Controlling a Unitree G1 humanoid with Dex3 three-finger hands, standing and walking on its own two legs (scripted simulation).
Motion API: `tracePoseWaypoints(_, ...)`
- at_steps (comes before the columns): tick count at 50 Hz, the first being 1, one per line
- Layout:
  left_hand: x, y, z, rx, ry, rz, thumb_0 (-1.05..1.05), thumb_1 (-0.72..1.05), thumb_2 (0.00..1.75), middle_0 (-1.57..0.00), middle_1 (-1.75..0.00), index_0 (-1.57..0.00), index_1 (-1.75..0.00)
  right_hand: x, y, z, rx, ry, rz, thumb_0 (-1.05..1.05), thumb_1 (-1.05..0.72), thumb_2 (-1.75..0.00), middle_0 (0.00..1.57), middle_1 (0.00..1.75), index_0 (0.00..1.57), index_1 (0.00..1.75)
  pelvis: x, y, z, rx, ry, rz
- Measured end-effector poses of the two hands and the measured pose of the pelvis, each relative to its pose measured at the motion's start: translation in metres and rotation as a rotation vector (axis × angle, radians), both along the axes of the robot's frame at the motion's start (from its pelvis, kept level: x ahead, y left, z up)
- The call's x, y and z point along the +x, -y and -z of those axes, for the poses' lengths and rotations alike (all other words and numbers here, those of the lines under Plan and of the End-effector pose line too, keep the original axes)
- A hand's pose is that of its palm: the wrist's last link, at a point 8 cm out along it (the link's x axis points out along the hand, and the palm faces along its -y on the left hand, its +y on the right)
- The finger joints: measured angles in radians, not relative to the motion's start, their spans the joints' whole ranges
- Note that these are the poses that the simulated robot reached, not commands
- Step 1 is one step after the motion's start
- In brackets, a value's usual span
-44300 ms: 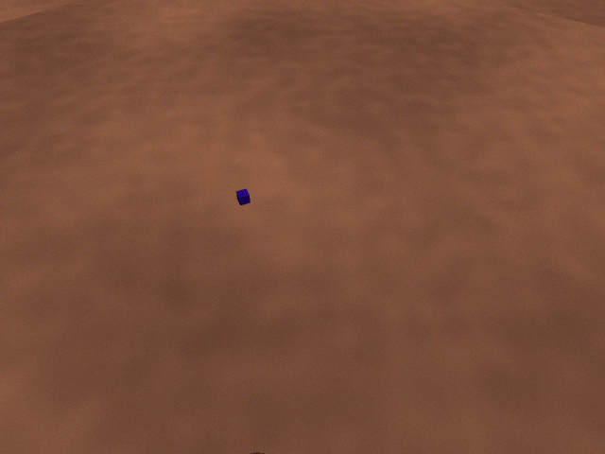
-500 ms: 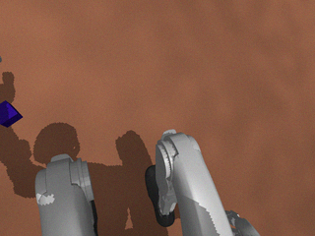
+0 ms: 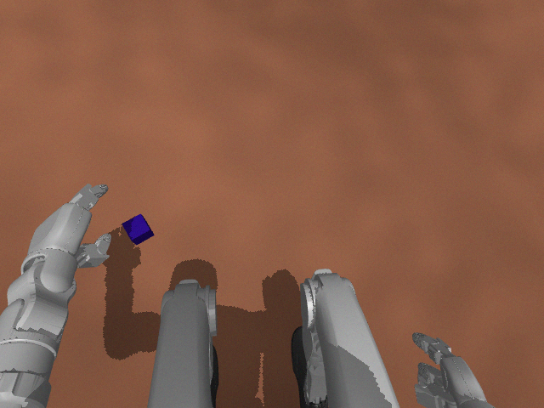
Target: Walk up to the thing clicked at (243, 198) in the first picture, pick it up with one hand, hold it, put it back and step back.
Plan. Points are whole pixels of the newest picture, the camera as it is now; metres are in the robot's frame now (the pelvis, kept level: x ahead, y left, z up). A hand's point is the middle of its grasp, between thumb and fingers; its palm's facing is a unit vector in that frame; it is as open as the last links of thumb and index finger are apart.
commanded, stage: home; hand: left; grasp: from above
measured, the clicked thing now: (138, 229) +0.48 +0.29 -0.43
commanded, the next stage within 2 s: none
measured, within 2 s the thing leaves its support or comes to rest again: neither
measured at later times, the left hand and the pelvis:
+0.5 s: hand (52, 302) +0.26 +0.20 +0.10, palm faces +0.08 -0.96 -0.25, open 7.4 cm; pelvis +0.05 -0.01 +0.19, yaw +4 degrees
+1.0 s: hand out of the picture +0.22 +0.19 +0.21, palm faces +0.14 -0.97 -0.19, open 7.4 cm; pelvis +0.08 +0.00 +0.26, yaw +6 degrees
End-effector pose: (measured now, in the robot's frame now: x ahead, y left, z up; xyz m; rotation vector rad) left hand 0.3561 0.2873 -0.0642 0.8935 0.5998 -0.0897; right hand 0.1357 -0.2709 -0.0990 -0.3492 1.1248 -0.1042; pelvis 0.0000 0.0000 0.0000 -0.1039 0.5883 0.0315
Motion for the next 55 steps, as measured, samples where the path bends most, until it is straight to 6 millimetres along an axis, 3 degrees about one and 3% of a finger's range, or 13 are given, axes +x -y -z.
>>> tracePoseWaypoints(7,-0.048,0.010,-0.054,-0.168,0.000,-0.167,0.01,0.81,0.87,-0.21,-0.30,-0.21,-0.31,0.065,-0.014,-0.067,0.009,0.215,-0.044,0.00,-0.90,-0.90,0.20,0.30,0.20,0.30,0.005,0.003,-0.053,0.015,0.053,-0.020)
tracePoseWaypoints(13,-0.077,0.019,-0.101,-0.308,-0.033,-0.322,0.01,0.88,0.89,-0.21,-0.30,-0.21,-0.31,0.091,-0.032,-0.119,0.049,0.327,-0.051,0.00,-0.90,-0.90,0.20,0.30,0.21,0.30,0.014,0.006,-0.098,0.029,0.105,-0.032)
tracePoseWaypoints(18,-0.094,0.029,-0.141,-0.407,-0.066,-0.419,0.01,0.89,0.90,-0.21,-0.30,-0.21,-0.30,0.093,-0.040,-0.159,0.068,0.361,-0.030,0.01,-0.90,-0.90,0.21,0.30,0.21,0.30,0.026,0.007,-0.136,0.036,0.156,-0.038)
tracePoseWaypoints(27,-0.115,0.041,-0.212,-0.545,-0.096,-0.549,0.01,0.90,0.90,-0.21,-0.30,-0.21,-0.30,0.077,-0.040,-0.225,0.031,0.378,0.040,0.01,-0.90,-0.90,0.21,0.30,0.21,0.30,0.052,0.004,-0.200,0.046,0.250,-0.053)
tracePoseWaypoints(37,-0.136,0.048,-0.286,-0.578,-0.071,-0.561,0.01,0.91,0.90,-0.20,-0.30,-0.21,-0.30,0.080,-0.035,-0.279,-0.001,0.469,0.084,0.01,-0.90,-0.90,0.21,0.30,0.21,0.30,0.077,0.000,-0.246,0.059,0.352,-0.060)
tracePoseWaypoints(44,-0.150,0.050,-0.305,-0.583,-0.060,-0.561,0.01,0.91,0.90,-0.20,-0.30,-0.21,-0.30,0.102,-0.040,-0.298,0.016,0.563,0.052,0.01,-0.90,-0.90,0.21,0.30,0.21,0.30,0.082,0.000,-0.256,0.068,0.396,-0.066)
tracePoseWaypoints(55,-0.159,0.053,-0.299,-0.597,-0.079,-0.578,0.01,0.91,0.90,-0.20,-0.30,-0.21,-0.30,0.122,-0.045,-0.309,0.023,0.620,-0.030,0.01,-0.90,-0.90,0.21,0.30,0.21,0.30,0.077,0.005,-0.256,0.076,0.416,-0.077)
